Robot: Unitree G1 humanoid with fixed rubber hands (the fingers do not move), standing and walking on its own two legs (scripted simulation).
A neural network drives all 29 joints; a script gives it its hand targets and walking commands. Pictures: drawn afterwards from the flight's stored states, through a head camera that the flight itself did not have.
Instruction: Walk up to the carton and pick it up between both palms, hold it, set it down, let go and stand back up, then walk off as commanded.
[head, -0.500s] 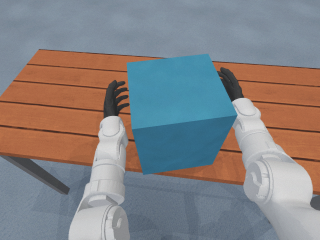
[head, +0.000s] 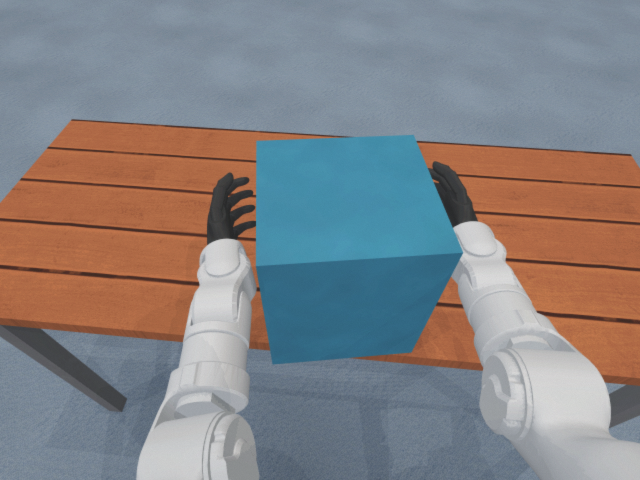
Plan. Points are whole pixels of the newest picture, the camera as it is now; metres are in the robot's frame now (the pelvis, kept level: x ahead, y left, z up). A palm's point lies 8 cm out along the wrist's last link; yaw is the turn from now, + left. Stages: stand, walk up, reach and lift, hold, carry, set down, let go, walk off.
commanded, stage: reach and lift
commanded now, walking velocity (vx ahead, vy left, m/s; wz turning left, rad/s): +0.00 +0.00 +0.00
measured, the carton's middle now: (339, 254) +0.41 +0.04 +0.03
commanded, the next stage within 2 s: none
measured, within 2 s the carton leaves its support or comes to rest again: leaves its support in 0.02 s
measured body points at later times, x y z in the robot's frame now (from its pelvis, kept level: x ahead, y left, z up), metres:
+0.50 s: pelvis -0.01 +0.01 +0.00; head -0.01 +0.01 +0.45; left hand +0.37 +0.19 +0.11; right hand +0.43 -0.11 +0.12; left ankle +0.00 +0.16 -0.75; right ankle +0.01 -0.11 -0.75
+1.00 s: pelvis -0.01 +0.02 +0.00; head -0.05 +0.02 +0.45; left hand +0.38 +0.18 +0.16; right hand +0.41 -0.12 +0.16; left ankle +0.00 +0.16 -0.75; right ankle +0.01 -0.11 -0.75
